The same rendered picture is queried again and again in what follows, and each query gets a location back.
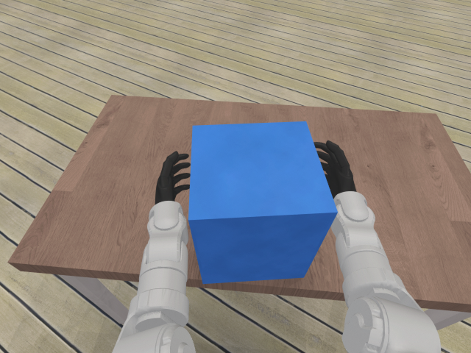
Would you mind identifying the robot right hand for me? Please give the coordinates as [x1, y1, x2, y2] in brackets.
[314, 140, 356, 199]

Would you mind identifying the table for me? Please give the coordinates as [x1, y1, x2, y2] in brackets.
[8, 95, 471, 330]

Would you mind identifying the left robot upper arm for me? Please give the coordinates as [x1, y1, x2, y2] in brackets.
[112, 323, 196, 353]

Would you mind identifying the right robot forearm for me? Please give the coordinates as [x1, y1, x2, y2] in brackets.
[331, 191, 441, 353]

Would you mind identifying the right robot upper arm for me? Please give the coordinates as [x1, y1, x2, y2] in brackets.
[342, 295, 440, 353]

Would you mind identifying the robot left hand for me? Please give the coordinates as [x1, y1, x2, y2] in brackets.
[155, 151, 191, 204]

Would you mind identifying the left robot forearm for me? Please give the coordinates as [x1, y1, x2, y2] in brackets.
[114, 201, 189, 348]

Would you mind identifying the carton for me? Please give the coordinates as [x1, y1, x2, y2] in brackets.
[188, 121, 338, 284]

